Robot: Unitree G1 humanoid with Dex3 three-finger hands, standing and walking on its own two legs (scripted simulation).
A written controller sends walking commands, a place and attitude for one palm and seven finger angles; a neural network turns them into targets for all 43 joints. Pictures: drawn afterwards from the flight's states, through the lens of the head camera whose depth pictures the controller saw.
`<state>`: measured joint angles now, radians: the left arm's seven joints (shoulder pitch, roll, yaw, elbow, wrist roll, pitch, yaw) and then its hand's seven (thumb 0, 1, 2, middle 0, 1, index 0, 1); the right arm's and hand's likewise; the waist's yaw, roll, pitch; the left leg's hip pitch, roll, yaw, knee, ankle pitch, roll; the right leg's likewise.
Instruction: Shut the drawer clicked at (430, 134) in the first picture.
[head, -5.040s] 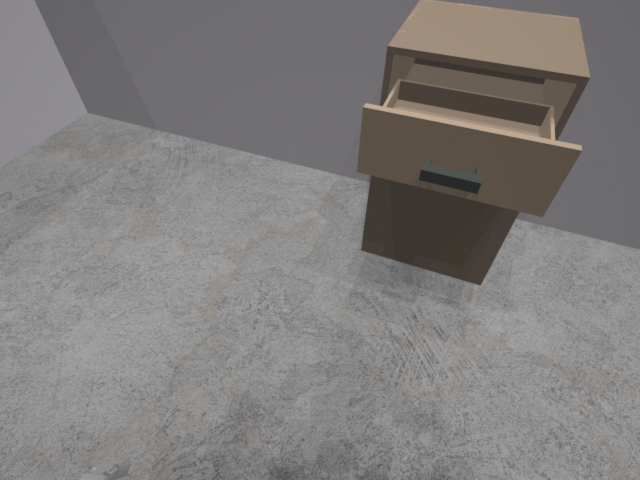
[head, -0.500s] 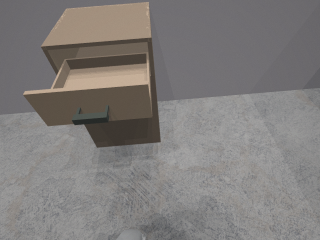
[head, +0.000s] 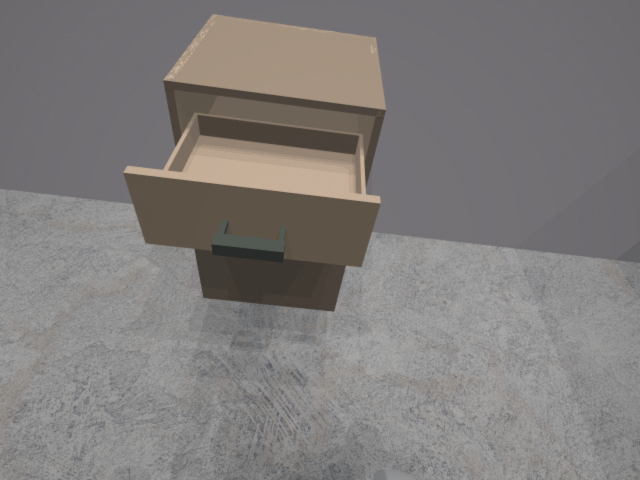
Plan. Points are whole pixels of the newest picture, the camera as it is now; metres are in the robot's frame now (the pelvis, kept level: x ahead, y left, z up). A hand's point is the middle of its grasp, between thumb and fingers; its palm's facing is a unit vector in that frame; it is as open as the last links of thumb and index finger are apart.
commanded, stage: take the last steps up to it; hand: left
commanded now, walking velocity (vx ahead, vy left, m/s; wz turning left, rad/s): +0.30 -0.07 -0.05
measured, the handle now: (251, 238) +0.52 +0.17 -0.05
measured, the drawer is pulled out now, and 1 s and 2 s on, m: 0.30 0.30 0.30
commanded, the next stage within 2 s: come to a stop and stand still in 0.48 s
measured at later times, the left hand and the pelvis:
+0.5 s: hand (257, 408) +0.27 +0.11 -0.18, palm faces +0.00 -0.99 -0.17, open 7.4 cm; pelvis +0.16 -0.06 -0.02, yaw -1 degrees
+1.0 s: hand (241, 444) +0.21 +0.12 -0.19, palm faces +0.03 -0.98 -0.19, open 7.4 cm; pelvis +0.21 -0.05 -0.01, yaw -4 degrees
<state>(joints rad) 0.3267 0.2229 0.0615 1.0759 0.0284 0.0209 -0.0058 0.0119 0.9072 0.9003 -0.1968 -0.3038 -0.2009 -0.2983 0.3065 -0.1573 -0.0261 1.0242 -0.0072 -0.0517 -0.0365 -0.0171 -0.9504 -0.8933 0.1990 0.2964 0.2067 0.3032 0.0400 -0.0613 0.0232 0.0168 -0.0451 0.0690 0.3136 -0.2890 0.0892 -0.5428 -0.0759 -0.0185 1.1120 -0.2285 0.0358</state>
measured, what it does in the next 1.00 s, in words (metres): walks ahead: right foot, then left foot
